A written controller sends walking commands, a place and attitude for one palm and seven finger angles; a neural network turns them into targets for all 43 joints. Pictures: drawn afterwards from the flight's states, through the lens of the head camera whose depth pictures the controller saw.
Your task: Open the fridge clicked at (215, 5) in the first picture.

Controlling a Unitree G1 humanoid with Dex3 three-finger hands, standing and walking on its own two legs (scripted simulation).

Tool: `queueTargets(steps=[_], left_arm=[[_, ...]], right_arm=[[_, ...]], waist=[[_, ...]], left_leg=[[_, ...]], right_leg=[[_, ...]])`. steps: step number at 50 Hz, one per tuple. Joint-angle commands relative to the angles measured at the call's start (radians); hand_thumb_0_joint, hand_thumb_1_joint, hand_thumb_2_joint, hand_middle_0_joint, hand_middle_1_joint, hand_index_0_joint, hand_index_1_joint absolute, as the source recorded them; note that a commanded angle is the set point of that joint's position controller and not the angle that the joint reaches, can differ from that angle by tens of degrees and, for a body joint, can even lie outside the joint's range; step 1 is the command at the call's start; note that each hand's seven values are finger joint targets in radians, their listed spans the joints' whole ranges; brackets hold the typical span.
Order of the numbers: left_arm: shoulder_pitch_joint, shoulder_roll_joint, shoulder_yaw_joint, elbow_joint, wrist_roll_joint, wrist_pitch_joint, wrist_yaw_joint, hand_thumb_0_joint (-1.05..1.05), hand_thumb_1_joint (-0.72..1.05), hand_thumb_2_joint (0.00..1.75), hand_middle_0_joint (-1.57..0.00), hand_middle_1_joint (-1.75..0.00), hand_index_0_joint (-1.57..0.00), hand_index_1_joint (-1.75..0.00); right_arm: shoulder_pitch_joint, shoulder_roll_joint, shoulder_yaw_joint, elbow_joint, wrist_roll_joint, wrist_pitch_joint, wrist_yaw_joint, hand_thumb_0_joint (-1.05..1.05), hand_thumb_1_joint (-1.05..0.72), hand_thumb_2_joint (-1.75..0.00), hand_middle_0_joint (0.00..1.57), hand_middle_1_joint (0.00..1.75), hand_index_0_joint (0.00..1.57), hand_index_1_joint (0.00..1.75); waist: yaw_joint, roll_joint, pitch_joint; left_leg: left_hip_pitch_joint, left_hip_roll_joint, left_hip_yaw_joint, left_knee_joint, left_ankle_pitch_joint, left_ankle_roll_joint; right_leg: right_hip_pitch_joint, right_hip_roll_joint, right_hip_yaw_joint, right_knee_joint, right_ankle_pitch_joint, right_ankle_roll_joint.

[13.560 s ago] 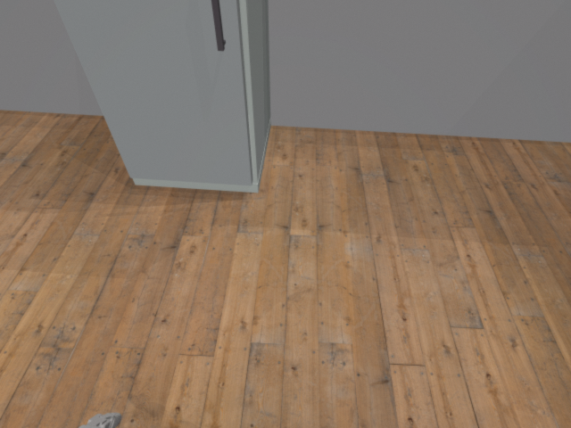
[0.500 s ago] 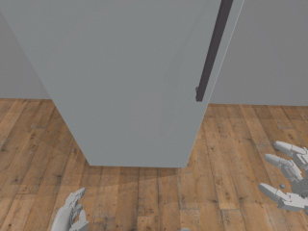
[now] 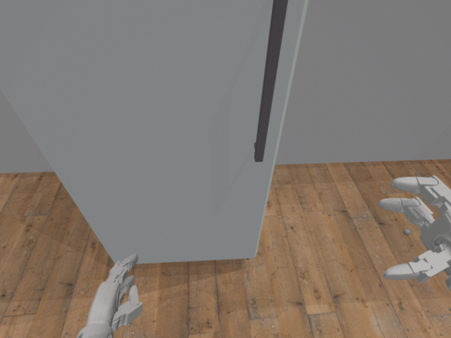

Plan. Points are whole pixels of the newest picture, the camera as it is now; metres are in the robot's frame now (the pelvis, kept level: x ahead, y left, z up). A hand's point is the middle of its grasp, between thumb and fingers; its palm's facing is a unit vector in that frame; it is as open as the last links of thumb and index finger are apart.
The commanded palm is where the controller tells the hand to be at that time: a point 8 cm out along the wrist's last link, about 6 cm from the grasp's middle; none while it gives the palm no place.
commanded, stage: raise the hand to about handle height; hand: right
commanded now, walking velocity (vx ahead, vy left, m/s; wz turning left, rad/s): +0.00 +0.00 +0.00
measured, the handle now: (266, 88) +0.55 -0.07 +0.18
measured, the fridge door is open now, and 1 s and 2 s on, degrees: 0 0 0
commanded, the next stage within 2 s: move the hooked fingers beside the handle in 0.78 s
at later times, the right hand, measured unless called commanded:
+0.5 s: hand (407, 204) +0.28 -0.25 +0.16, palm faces +0.00 +1.00 -0.07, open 14.0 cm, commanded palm +0.24 -0.30 +0.17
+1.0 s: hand (389, 197) +0.29 -0.23 +0.16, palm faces +0.01 +1.00 -0.03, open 14.0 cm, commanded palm +0.27 -0.27 +0.17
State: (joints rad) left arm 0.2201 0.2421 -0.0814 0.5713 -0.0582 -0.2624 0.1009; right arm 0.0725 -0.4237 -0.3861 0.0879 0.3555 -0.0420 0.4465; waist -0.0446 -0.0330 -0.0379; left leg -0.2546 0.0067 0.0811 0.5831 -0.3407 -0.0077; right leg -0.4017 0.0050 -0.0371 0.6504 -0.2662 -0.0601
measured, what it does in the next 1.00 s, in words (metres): stands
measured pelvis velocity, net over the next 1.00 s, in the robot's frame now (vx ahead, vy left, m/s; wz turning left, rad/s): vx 0.01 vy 0.04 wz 0.01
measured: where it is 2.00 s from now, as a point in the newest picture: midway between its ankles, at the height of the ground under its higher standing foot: outside the picture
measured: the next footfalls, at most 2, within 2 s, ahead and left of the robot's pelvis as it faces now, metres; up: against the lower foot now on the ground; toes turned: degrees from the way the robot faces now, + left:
none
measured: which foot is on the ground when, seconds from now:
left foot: down 0.00-1.00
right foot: down 0.00-1.00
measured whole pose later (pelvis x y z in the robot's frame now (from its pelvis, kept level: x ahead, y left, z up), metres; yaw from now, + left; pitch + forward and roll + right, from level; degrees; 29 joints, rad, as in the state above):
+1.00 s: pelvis +0.01 +0.04 +0.01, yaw +1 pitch -1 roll +1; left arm 0.23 0.28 -0.07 0.60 -0.08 -0.20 0.11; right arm -0.11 -0.45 -0.43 0.24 0.36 0.07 0.48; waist -0.04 -0.05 -0.03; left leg -0.18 -0.03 0.08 0.52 -0.32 0.03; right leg -0.31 -0.02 -0.03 0.56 -0.23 -0.01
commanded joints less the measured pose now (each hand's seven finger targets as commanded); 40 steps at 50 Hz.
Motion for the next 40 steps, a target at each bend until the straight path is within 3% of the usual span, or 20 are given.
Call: queueTargets(steps=[1, 2, 5, 8, 10, 12, 14, 17, 21, 22, 23, 26, 30, 33, 36, 37, 40], left_arm=[[-0.074, 0.147, 0.058, -0.139, -0.012, -0.042, 0.02, 0.0, 0.9, 0.9, -0.2, -0.3, -0.2, -0.3], [-0.075, 0.147, 0.055, -0.137, -0.009, -0.039, 0.019, 0.0, 0.9, 0.9, -0.2, -0.3, -0.2, -0.3], [-0.085, 0.144, 0.049, -0.134, -0.015, -0.034, 0.022, 0.0, 0.9, 0.9, -0.2, -0.3, -0.2, -0.3], [-0.087, 0.145, 0.045, -0.132, -0.018, -0.031, 0.021, 0.0, 0.9, 0.9, -0.2, -0.3, -0.2, -0.3], [-0.094, 0.145, 0.044, -0.131, -0.019, -0.031, 0.021, 0.0, 0.9, 0.9, -0.2, -0.3, -0.2, -0.3], [-0.096, 0.144, 0.042, -0.131, -0.021, -0.028, 0.021, 0.0, 0.9, 0.9, -0.2, -0.3, -0.2, -0.3], [-0.096, 0.145, 0.042, -0.129, -0.023, -0.028, 0.022, 0.0, 0.9, 0.9, -0.2, -0.3, -0.2, -0.3], [-0.088, 0.151, 0.048, -0.125, -0.025, -0.024, 0.013, 0.0, 0.9, 0.9, -0.2, -0.3, -0.2, -0.3], [-0.099, 0.153, 0.055, -0.141, -0.028, -0.023, 0.006, 0.0, 0.9, 0.9, -0.2, -0.3, -0.2, -0.3], [-0.099, 0.152, 0.055, -0.138, -0.025, -0.021, 0.006, 0.0, 0.9, 0.9, -0.2, -0.3, -0.2, -0.3], [-0.098, 0.151, 0.058, -0.139, -0.025, -0.023, 0.005, 0.0, 0.9, 0.9, -0.2, -0.3, -0.2, -0.3], [-0.092, 0.147, 0.058, -0.138, -0.023, -0.026, 0.008, 0.0, 0.9, 0.9, -0.2, -0.3, -0.2, -0.3], [-0.089, 0.145, 0.06, -0.128, -0.023, -0.022, 0.012, 0.0, 0.9, 0.9, -0.2, -0.3, -0.2, -0.3], [-0.096, 0.147, 0.063, -0.131, -0.025, -0.018, 0.014, 0.0, 0.9, 0.9, -0.2, -0.3, -0.2, -0.3], [-0.094, 0.146, 0.063, -0.134, -0.028, -0.013, 0.016, 0.0, 0.9, 0.9, -0.2, -0.3, -0.2, -0.3], [-0.095, 0.147, 0.063, -0.133, -0.026, -0.012, 0.015, 0.0, 0.9, 0.9, -0.2, -0.3, -0.2, -0.3], [-0.095, 0.146, 0.061, -0.132, -0.028, -0.006, 0.015, 0.0, 0.9, 0.9, -0.2, -0.3, -0.2, -0.3]], right_arm=[[-0.275, -0.248, -0.11, -0.196, 0.019, -0.03, 0.006, 0.0, 0.5, -0.3, 0.3, 1.2, 0.3, 1.2], [-0.271, -0.268, -0.127, -0.176, 0.02, -0.021, 0.007, 0.0, 0.5, -0.3, 0.3, 1.2, 0.3, 1.2], [-0.342, -0.272, -0.117, -0.17, 0.016, -0.001, 0.016, 0.0, 0.5, -0.3, 0.3, 1.2, 0.3, 1.2], [-0.365, -0.296, -0.132, -0.14, 0.017, 0.018, 0.026, 0.0, 0.5, -0.3, 0.3, 1.2, 0.3, 1.2], [-0.402, -0.316, -0.142, -0.139, 0.017, 0.027, 0.035, 0.0, 0.5, -0.3, 0.3, 1.2, 0.3, 1.2], [-0.427, -0.332, -0.146, -0.137, 0.017, 0.034, 0.038, 0.0, 0.5, -0.3, 0.3, 1.2, 0.3, 1.2], [-0.453, -0.347, -0.156, -0.123, 0.017, 0.046, 0.047, 0.0, 0.5, -0.3, 0.3, 1.2, 0.3, 1.2], [-0.36, -0.308, -0.146, -0.012, 0.029, 0.068, 0.062, 0.0, 0.5, -0.3, 0.3, 1.2, 0.3, 1.2], [-0.41, -0.325, -0.144, -0.081, 0.025, 0.064, 0.065, 0.0, 0.5, -0.3, 0.3, 1.2, 0.3, 1.2], [-0.401, -0.339, -0.16, -0.08, 0.03, 0.058, 0.058, 0.0, 0.5, -0.3, 0.3, 1.2, 0.3, 1.2], [-0.408, -0.339, -0.167, -0.106, 0.033, 0.048, 0.054, 0.0, 0.5, -0.3, 0.3, 1.2, 0.3, 1.2], [-0.417, -0.35, -0.184, -0.132, 0.029, 0.024, 0.04, 0.0, 0.5, -0.3, 0.3, 1.2, 0.3, 1.2], [-0.399, -0.335, -0.179, -0.089, 0.028, 0.03, 0.034, 0.0, 0.5, -0.3, 0.3, 1.2, 0.3, 1.2], [-0.411, -0.333, -0.172, -0.099, 0.03, 0.037, 0.037, 0.0, 0.5, -0.3, 0.3, 1.2, 0.3, 1.2], [-0.416, -0.323, -0.161, -0.093, 0.03, 0.04, 0.041, 0.0, 0.5, -0.3, 0.3, 1.2, 0.3, 1.2], [-0.403, -0.324, -0.163, -0.096, 0.035, 0.04, 0.04, 0.0, 0.5, -0.3, 0.3, 1.2, 0.3, 1.2], [-0.402, -0.318, -0.162, -0.069, 0.037, 0.049, 0.046, 0.0, 0.5, -0.3, 0.3, 1.2, 0.3, 1.2]], waist=[[0.018, -0.076, -0.132], [0.009, -0.065, -0.134], [0.016, -0.101, -0.126], [0.014, -0.064, -0.127], [0.011, -0.105, -0.127], [0.01, -0.072, -0.129], [0.011, -0.094, -0.139], [0.004, -0.019, -0.087], [0.007, -0.07, -0.129], [0.004, -0.024, -0.119], [0.005, -0.028, -0.15], [0.002, -0.075, -0.17], [0.006, -0.063, -0.129], [0.007, -0.049, -0.147], [0.009, -0.046, -0.151], [0.006, -0.009, -0.152], [0.007, -0.038, -0.134]], left_leg=[[-0.102, -0.044, 0.001, -0.105, 0.102, 0.034], [-0.084, -0.045, -0.004, -0.12, 0.11, 0.036], [-0.078, -0.043, -0.004, -0.136, 0.104, 0.036], [-0.055, -0.042, -0.01, -0.163, 0.109, 0.036], [-0.048, -0.04, -0.012, -0.17, 0.108, 0.038], [-0.031, -0.04, -0.017, -0.186, 0.11, 0.038], [-0.027, -0.039, -0.021, -0.195, 0.118, 0.037], [-0.024, -0.033, -0.034, -0.211, 0.125, 0.037], [-0.031, -0.03, -0.042, -0.199, 0.137, 0.031], [-0.015, -0.025, -0.058, -0.206, 0.149, 0.031], [-0.006, -0.025, -0.058, -0.198, 0.175, 0.027], [-0.002, -0.031, -0.046, -0.189, 0.199, 0.027], [-0.007, -0.021, -0.065, -0.192, 0.232, 0.018], [0.007, -0.009, -0.089, -0.187, 0.272, 0.007], [-0.003, -0.017, -0.073, -0.18, 0.269, 0.007], [0.011, -0.011, -0.086, -0.178, 0.296, 0.001], [-0.008, -0.011, -0.085, -0.171, 0.301, 0.0]], right_leg=[[0.266, -0.041, 0.149, -0.196, 0.036, 0.044], [0.265, -0.037, 0.14, -0.197, 0.045, 0.041], [0.284, -0.034, 0.142, -0.219, 0.028, 0.044], [0.289, -0.029, 0.133, -0.227, 0.038, 0.036], [0.299, -0.026, 0.13, -0.232, 0.038, 0.038], [0.303, -0.025, 0.126, -0.235, 0.043, 0.034], [0.314, -0.018, 0.117, -0.233, 0.06, 0.031], [0.27, -0.018, 0.107, -0.224, 0.068, 0.029], [0.289, -0.009, 0.089, -0.207, 0.089, 0.026], [0.274, -0.014, 0.082, -0.193, 0.104, 0.025], [0.286, -0.011, 0.077, -0.188, 0.125, 0.021], [0.31, -0.008, 0.072, -0.191, 0.147, 0.022], [0.285, -0.008, 0.059, -0.179, 0.153, 0.021], [0.28, -0.008, 0.053, -0.158, 0.173, 0.019], [0.288, -0.006, 0.056, -0.163, 0.172, 0.019], [0.281, -0.012, 0.054, -0.149, 0.188, 0.019], [0.269, -0.007, 0.053, -0.149, 0.18, 0.02]])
